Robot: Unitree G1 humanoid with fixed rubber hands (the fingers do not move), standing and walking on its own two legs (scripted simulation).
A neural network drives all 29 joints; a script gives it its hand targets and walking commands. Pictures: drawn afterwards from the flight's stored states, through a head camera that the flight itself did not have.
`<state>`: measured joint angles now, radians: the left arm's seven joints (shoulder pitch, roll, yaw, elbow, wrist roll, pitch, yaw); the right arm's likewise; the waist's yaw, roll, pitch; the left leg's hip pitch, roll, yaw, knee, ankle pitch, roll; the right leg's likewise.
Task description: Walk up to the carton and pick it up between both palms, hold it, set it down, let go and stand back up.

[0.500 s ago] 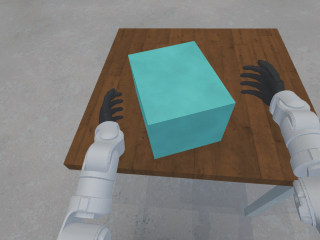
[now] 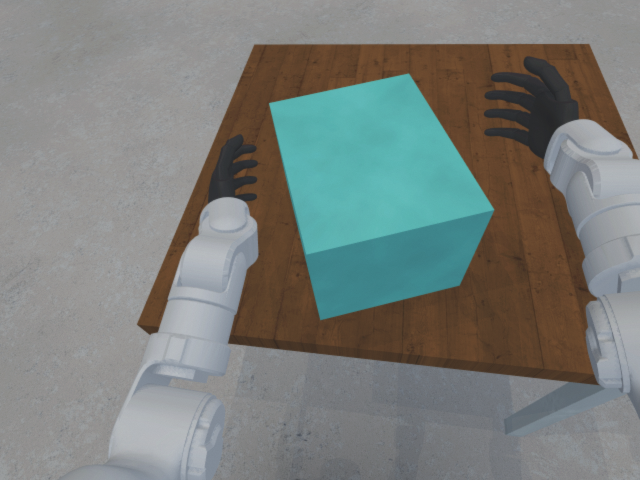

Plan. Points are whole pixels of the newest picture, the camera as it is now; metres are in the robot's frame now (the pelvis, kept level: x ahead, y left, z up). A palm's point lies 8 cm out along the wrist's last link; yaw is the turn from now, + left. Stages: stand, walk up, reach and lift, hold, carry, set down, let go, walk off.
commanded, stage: reach and lift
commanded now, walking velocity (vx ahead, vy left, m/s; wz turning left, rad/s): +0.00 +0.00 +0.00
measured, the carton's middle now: (365, 195) +0.51 +0.06 +0.01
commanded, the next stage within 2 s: none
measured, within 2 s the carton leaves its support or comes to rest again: neither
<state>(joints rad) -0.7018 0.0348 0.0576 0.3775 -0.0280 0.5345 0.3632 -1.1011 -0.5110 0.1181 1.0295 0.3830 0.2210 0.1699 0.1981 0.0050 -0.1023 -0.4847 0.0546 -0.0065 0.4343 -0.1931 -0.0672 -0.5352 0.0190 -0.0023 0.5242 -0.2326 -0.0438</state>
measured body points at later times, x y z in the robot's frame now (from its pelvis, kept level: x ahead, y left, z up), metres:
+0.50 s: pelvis -0.01 +0.01 -0.01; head +0.10 -0.02 +0.43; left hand +0.40 +0.21 +0.05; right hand +0.52 -0.14 +0.08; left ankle +0.00 +0.17 -0.73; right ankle +0.00 -0.09 -0.73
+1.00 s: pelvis -0.01 +0.01 -0.01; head +0.12 -0.03 +0.42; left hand +0.40 +0.19 +0.03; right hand +0.53 -0.12 +0.06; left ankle +0.00 +0.17 -0.73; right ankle +0.00 -0.09 -0.73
